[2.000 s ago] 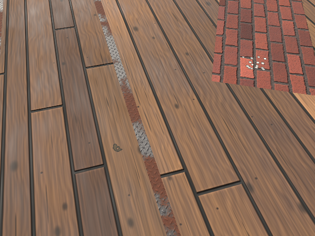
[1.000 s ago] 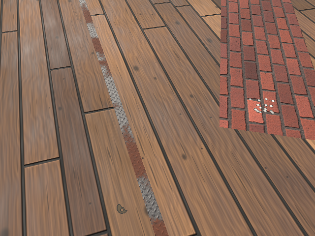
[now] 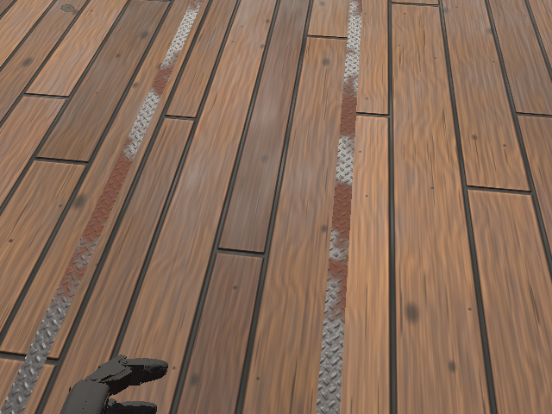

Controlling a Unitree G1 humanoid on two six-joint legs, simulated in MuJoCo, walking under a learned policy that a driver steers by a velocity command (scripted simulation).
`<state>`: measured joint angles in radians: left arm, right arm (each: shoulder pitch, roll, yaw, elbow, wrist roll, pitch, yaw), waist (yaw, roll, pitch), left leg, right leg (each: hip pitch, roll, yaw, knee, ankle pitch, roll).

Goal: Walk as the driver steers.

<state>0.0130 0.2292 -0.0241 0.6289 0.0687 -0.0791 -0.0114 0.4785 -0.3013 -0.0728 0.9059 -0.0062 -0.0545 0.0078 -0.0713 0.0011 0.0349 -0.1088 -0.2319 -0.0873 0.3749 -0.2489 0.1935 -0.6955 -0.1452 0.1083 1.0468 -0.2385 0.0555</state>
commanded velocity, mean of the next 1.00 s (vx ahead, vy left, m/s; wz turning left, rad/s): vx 0.20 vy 0.00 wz -0.29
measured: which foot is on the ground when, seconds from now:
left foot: down 0.00-0.18, up 0.20-0.54, down 0.56-0.98, up 1.00-1.00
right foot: up 0.00-0.16, down 0.18-0.56, up 0.58-0.96, down 0.98-1.00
